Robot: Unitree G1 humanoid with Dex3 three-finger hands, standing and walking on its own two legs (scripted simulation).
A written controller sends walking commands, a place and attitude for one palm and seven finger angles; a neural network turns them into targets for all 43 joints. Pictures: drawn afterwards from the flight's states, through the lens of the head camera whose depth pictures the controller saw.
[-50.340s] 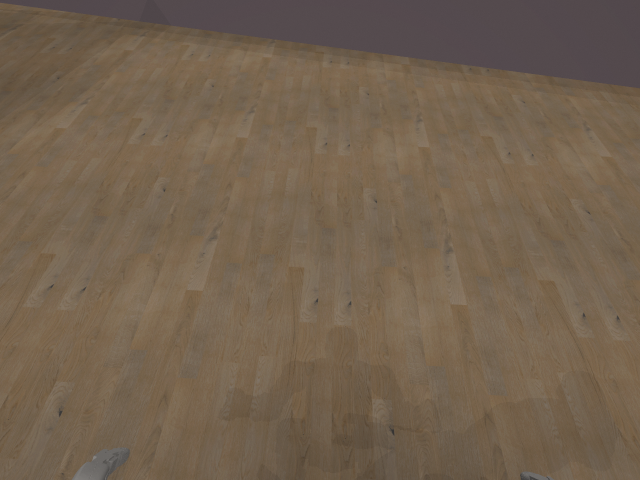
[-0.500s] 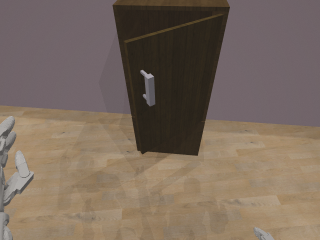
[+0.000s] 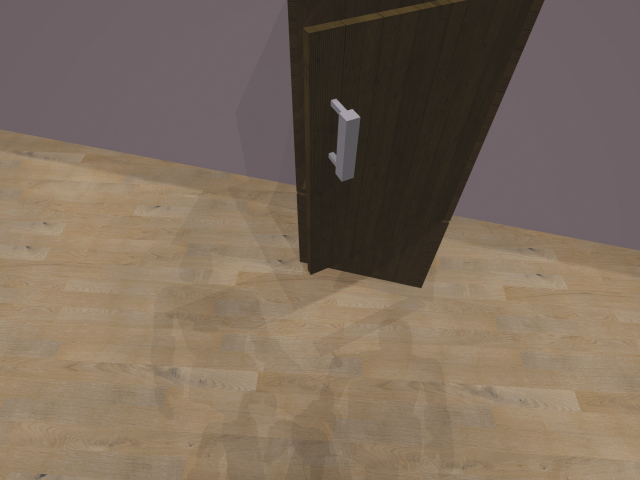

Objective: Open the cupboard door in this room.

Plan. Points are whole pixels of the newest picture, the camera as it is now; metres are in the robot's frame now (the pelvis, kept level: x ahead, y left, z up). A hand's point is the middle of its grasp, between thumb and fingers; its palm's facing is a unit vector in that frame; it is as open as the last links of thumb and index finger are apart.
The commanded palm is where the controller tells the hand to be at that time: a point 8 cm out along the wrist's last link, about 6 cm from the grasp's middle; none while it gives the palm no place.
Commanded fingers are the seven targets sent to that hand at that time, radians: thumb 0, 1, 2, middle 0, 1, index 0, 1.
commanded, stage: let the arm hang, fingers relaxed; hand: left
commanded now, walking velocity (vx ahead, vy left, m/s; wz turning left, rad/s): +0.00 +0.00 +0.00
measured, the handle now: (340, 140) +0.61 +0.01 +0.07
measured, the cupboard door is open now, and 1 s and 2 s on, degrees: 41 41 41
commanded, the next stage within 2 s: look to check the result in 0.66 s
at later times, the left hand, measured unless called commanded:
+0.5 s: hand out of the picture +0.01 +0.19 -0.16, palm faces +0.00 -0.98 -0.20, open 7.3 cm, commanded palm none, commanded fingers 0.00 0.90 0.90 -0.20 -0.30 -0.20 -0.30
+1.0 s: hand out of the picture -0.01 +0.19 -0.16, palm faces +0.00 -0.98 -0.19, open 7.4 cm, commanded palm none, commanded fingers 0.00 0.90 0.90 -0.20 -0.30 -0.20 -0.30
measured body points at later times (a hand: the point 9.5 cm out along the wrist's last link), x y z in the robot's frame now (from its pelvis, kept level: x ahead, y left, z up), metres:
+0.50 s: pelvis -0.01 +0.02 +0.01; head -0.01 +0.01 +0.46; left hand +0.01 +0.24 -0.15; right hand -0.02 -0.19 -0.15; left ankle +0.00 +0.11 -0.73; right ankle +0.01 -0.08 -0.73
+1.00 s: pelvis -0.01 +0.03 +0.01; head +0.01 +0.01 +0.46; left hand +0.00 +0.24 -0.15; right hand -0.03 -0.19 -0.16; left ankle +0.00 +0.11 -0.73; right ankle +0.01 -0.08 -0.73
